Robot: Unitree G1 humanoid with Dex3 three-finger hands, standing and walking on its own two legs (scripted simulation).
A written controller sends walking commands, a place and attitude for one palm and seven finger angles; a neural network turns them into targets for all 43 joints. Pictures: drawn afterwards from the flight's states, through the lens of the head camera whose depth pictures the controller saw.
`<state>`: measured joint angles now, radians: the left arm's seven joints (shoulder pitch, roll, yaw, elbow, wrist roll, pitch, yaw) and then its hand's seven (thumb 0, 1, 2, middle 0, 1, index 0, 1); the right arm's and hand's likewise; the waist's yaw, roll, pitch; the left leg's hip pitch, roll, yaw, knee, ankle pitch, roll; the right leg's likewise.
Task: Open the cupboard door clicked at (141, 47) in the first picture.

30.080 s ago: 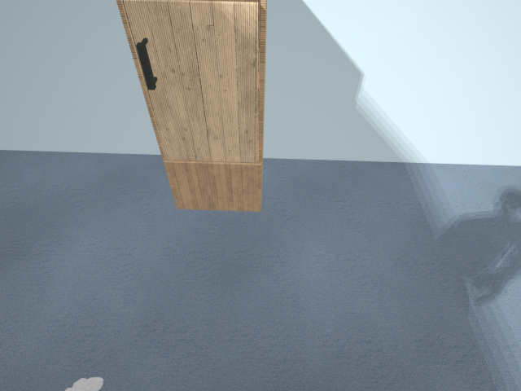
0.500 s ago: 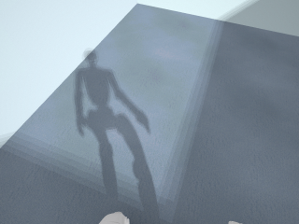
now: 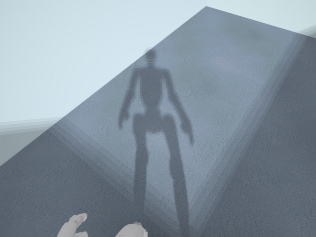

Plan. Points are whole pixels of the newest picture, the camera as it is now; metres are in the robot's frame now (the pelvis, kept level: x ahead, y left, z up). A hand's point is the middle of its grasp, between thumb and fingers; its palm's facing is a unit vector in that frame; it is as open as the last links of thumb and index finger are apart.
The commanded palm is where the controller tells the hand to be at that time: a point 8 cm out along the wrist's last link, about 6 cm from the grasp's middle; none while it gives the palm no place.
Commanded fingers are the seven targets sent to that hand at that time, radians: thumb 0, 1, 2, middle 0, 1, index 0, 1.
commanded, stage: turn to face it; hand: left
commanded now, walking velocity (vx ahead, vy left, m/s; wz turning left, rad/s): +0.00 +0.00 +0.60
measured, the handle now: out of the picture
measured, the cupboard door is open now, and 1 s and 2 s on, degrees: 43 43 43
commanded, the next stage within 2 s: none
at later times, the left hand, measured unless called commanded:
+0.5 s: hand out of the picture +0.03 +0.24 -0.16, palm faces +0.32 -0.91 -0.26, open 7.4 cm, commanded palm none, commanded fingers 0.00 0.90 0.90 -0.20 -0.30 -0.20 -0.30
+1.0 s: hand out of the picture -0.05 +0.19 -0.18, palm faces +0.60 -0.77 -0.22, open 7.4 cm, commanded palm none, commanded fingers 0.00 0.90 0.90 -0.20 -0.30 -0.20 -0.30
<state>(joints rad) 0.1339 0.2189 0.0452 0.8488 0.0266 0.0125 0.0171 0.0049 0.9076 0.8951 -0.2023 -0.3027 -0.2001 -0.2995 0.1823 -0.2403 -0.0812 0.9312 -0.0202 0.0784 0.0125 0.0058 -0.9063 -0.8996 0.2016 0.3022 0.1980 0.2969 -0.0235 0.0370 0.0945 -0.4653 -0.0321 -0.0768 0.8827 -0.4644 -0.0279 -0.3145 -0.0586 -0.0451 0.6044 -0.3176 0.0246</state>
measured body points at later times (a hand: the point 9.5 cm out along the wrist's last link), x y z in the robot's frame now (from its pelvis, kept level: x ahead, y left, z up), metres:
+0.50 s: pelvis +0.01 +0.00 +0.01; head +0.06 +0.04 +0.46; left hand +0.02 +0.29 -0.14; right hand +0.17 -0.21 -0.12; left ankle +0.00 +0.11 -0.73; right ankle +0.05 -0.15 -0.67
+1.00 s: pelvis +0.03 -0.01 -0.01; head +0.06 +0.05 +0.44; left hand -0.08 +0.23 -0.16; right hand +0.27 -0.15 -0.13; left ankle -0.02 +0.09 -0.73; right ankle +0.08 -0.15 -0.69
